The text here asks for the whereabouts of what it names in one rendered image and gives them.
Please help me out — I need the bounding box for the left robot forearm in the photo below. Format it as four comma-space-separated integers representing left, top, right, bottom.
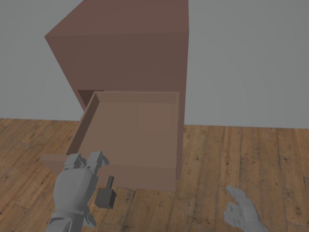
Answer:
45, 210, 84, 232

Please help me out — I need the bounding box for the robot left hand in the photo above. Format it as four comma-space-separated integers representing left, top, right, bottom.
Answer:
53, 151, 109, 228

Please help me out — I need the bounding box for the right robot forearm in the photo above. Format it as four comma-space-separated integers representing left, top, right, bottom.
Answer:
243, 220, 268, 232

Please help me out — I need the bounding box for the drawer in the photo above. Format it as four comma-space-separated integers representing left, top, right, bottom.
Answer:
39, 91, 179, 192

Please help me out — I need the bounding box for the cabinet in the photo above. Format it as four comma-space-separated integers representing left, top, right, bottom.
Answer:
44, 0, 189, 180

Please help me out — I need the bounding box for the robot right hand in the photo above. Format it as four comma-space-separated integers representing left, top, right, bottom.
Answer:
224, 185, 261, 230

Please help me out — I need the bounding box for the handle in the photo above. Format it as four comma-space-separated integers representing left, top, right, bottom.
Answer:
94, 176, 116, 209

